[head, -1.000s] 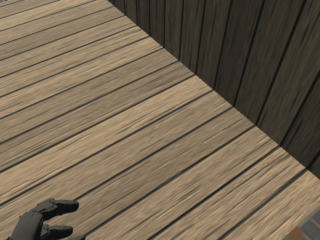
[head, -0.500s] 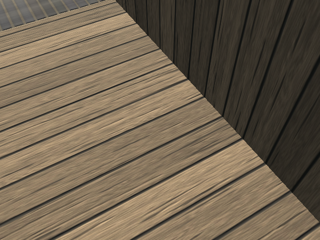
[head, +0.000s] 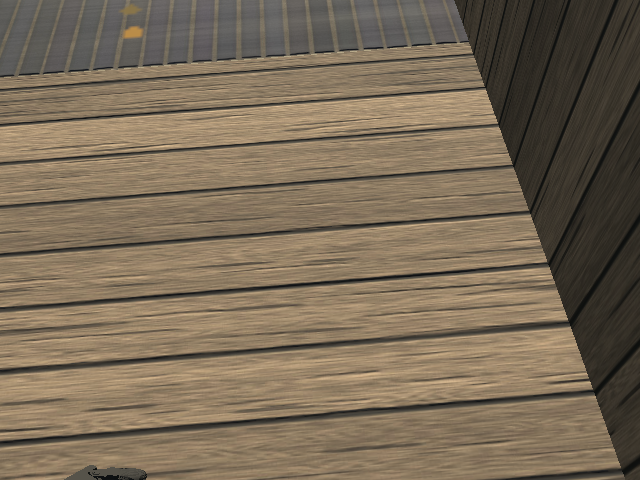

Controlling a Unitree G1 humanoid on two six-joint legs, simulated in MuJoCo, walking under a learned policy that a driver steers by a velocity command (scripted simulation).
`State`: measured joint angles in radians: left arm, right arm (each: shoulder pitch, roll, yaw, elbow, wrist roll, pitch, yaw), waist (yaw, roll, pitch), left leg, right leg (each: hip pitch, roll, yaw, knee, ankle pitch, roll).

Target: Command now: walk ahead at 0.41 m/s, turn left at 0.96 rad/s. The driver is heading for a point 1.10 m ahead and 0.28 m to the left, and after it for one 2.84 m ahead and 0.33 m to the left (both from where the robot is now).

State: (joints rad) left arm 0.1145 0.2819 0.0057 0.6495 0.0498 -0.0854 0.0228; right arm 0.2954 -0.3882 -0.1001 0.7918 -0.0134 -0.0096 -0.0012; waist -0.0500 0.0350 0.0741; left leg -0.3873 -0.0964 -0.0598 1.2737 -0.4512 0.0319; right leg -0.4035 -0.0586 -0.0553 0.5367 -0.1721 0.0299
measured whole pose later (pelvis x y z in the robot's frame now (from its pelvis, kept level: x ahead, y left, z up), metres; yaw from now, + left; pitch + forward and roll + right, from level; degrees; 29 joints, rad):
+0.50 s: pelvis +0.20 -0.02 +0.00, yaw +27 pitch +1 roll +0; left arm 0.13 0.25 0.03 0.64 0.02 0.04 0.03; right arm 0.21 -0.29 -0.07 0.64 -0.01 0.06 0.02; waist -0.04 0.00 0.10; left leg -0.40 -0.18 -0.11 0.51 -0.10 0.11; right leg -0.54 -0.05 0.06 1.06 -0.47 0.07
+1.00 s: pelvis +0.27 -0.04 +0.01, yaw +38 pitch +0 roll +1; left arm 0.26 0.25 0.06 0.73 0.02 0.03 0.00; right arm 0.27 -0.26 -0.05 0.76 -0.03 0.03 0.04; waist 0.01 0.00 -0.02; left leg -0.16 -0.05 0.02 0.53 -0.42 0.05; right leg -0.24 -0.01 -0.02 0.48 -0.26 -0.03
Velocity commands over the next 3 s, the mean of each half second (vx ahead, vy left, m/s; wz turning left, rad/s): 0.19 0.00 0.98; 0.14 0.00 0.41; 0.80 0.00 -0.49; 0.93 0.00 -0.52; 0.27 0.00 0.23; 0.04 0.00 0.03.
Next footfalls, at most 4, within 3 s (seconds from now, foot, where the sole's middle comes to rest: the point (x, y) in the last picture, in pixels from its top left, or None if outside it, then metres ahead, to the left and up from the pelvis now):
0.30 left None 0.30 0.08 -0.77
0.68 right None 0.38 -0.10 -0.77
1.02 left None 0.20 0.02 -0.77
1.46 right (292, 362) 0.67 0.08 -0.77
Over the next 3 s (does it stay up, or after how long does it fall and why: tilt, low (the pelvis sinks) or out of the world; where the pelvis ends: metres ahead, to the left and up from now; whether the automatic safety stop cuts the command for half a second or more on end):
stays up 1.24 0.24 0.01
